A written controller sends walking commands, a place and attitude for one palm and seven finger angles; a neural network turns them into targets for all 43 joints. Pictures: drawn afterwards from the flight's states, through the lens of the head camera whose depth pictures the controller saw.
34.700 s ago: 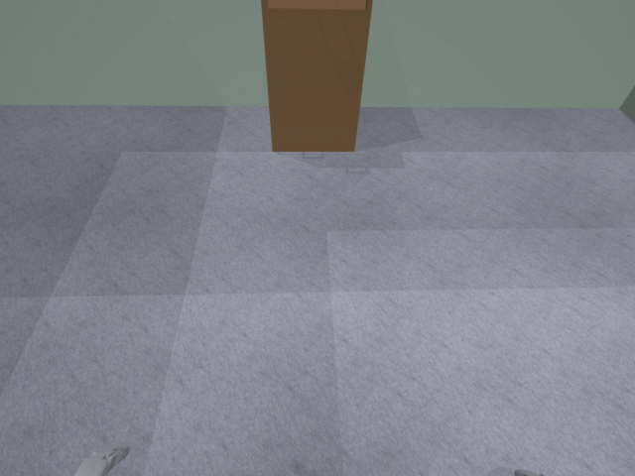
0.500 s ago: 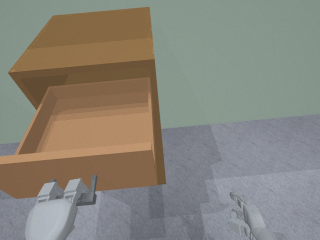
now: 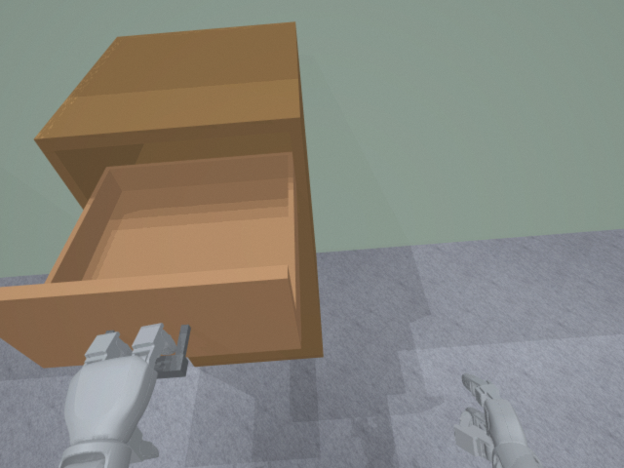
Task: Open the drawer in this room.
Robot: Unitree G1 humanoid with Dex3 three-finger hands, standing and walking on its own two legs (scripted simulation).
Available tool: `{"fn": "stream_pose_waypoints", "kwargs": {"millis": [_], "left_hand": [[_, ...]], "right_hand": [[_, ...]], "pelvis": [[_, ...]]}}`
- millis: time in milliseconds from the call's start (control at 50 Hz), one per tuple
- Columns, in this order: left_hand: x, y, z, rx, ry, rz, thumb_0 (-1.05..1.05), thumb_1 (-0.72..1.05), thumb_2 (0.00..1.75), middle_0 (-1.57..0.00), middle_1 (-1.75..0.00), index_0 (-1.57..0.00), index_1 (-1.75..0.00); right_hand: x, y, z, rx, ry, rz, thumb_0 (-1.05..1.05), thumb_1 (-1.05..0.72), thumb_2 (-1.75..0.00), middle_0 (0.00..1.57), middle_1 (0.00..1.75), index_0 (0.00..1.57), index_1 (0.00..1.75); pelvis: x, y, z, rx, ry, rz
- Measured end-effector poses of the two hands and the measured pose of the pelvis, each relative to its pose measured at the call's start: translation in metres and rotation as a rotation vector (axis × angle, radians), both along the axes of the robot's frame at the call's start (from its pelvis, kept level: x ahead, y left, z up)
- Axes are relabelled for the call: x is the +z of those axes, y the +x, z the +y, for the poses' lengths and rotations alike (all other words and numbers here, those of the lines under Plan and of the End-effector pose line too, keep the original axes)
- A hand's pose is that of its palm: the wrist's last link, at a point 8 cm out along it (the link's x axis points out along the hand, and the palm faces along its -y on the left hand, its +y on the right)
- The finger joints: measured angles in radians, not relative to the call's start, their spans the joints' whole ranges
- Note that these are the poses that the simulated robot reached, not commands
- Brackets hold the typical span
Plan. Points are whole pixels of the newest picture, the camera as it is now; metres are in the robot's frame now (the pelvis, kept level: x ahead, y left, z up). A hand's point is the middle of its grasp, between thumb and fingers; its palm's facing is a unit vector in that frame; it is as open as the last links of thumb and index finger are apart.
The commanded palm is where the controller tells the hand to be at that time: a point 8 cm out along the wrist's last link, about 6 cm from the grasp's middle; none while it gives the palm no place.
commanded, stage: lift the hand off the handle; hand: left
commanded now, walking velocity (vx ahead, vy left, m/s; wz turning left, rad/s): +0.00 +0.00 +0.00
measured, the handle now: (142, 352) +0.23 +0.26 +0.03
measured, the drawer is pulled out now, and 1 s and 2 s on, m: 0.30 0.30 0.30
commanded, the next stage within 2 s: draw the hand back to the body in 1.68 s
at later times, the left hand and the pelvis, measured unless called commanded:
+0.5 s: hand (141, 390) +0.19 +0.25 +0.01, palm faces +0.03 -0.08 -1.00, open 13.5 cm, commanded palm +0.17 +0.25 +0.08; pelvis +0.00 +0.01 +0.00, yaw +1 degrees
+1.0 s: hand (112, 366) +0.20 +0.26 +0.08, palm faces +0.08 -0.13 -0.99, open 13.3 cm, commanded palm +0.16 +0.25 +0.15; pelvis +0.01 +0.03 +0.02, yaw +1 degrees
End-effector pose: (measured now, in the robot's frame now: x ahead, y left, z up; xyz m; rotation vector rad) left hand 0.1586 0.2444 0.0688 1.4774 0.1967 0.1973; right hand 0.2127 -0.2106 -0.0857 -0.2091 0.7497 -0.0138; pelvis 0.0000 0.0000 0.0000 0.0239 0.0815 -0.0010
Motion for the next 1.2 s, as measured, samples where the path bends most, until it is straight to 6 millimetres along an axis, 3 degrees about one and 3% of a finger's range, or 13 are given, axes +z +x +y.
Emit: {"fn": "stream_pose_waypoints", "kwargs": {"millis": [180,560,1020,1200], "left_hand": [[-0.004,0.005,0.000,0.009,-0.003,-0.026,-0.01,-0.46,0.32,-0.34,-1.23,-0.32,-1.20],[0.002,0.014,0.003,-0.003,-0.009,-0.006,-0.01,-0.49,0.30,-0.33,-1.20,-0.38,-1.25],[0.067,0.013,0.013,-0.014,-0.045,-0.075,-0.01,-0.49,0.30,-0.37,-1.23,-0.42,-1.24],[0.082,0.014,0.013,-0.028,-0.041,-0.058,-0.01,-0.49,0.30,-0.39,-1.23,-0.43,-1.24]], "right_hand": [[-0.005,0.005,0.004,0.019,-0.010,0.015,0.02,-0.91,-0.90,0.20,0.30,0.20,0.30],[0.000,0.011,0.025,0.023,0.014,0.003,0.02,-0.91,-0.90,0.21,0.30,0.20,0.30],[0.018,0.024,0.049,0.083,0.040,-0.011,0.02,-0.91,-0.90,0.20,0.30,0.20,0.30],[0.024,0.030,0.064,0.129,0.053,-0.015,0.02,-0.91,-0.90,0.20,0.30,0.20,0.30]], "pelvis": [[-0.001,0.001,0.003,0.017,-0.004,0.016],[0.001,0.004,0.014,0.014,-0.010,-0.009],[0.016,0.009,0.027,0.014,-0.023,-0.084],[0.021,0.007,0.029,0.022,-0.025,-0.116]]}}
